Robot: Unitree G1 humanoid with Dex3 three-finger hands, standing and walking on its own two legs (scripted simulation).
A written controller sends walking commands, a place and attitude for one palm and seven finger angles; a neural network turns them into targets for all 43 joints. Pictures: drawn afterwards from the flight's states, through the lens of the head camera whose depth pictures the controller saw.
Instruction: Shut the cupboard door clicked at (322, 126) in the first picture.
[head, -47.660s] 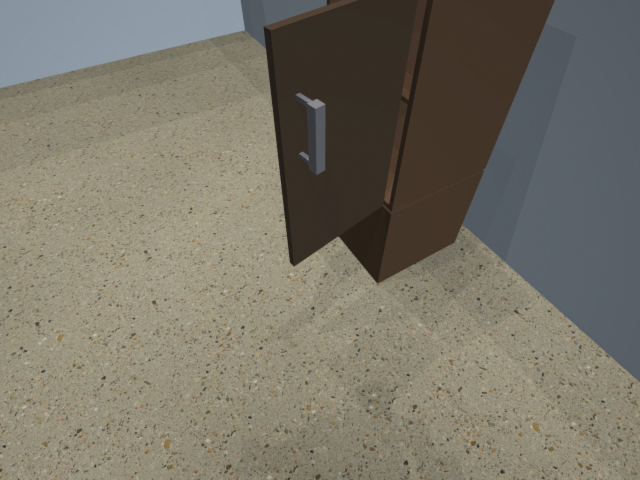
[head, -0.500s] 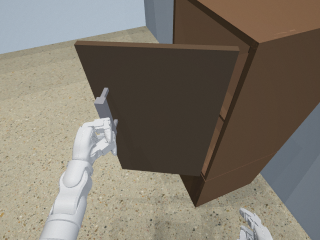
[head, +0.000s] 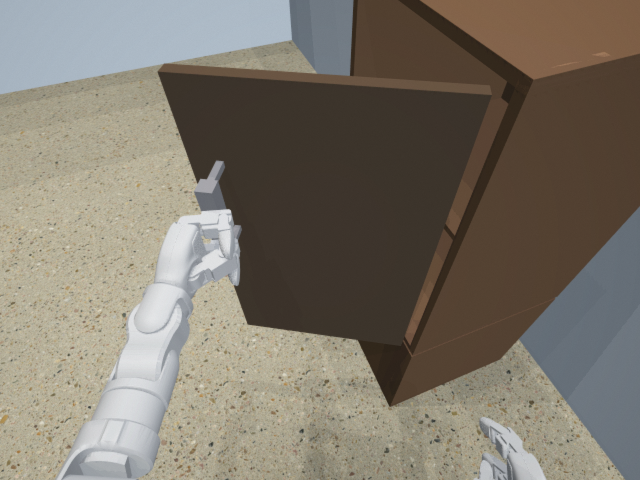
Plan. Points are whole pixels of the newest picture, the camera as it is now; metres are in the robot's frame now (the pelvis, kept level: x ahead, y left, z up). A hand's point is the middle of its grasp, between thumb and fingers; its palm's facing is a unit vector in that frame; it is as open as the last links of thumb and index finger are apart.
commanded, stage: push the door shut along its arc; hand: left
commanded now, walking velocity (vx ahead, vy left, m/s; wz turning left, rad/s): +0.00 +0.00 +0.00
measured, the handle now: (223, 213) +0.44 +0.15 +0.08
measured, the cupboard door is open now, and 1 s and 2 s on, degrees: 60 39 23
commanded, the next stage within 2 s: pull the fist back off the door in 1.58 s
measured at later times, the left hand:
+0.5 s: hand (246, 227) +0.41 +0.11 +0.09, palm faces -0.26 -0.97 -0.03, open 3.1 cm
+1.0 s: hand (294, 190) +0.48 +0.05 +0.09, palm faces -0.41 -0.91 +0.00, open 3.1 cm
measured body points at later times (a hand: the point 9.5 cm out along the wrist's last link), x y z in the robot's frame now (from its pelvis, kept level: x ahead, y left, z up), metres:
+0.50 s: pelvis -0.01 +0.01 -0.01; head +0.04 +0.01 +0.44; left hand +0.42 +0.17 +0.09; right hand +0.07 -0.25 -0.12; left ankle -0.02 +0.09 -0.72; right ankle +0.01 -0.08 -0.72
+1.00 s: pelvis -0.01 +0.02 -0.02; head +0.09 +0.01 +0.42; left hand +0.50 +0.10 +0.09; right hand -0.01 -0.25 -0.13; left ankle -0.02 +0.09 -0.72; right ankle +0.01 -0.08 -0.72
